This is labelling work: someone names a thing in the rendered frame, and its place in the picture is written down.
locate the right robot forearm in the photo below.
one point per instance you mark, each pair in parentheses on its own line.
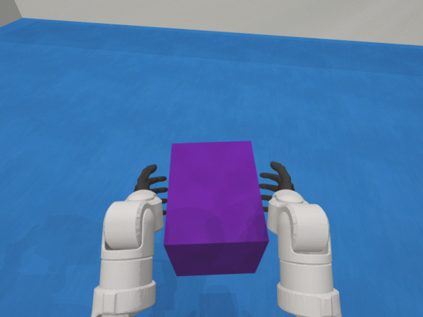
(304,249)

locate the carton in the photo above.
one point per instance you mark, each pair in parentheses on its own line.
(215,221)

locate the robot left hand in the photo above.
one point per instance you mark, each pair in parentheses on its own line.
(143,182)

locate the left robot forearm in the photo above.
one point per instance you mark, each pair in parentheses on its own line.
(126,286)

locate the robot right hand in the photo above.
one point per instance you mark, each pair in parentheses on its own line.
(283,180)

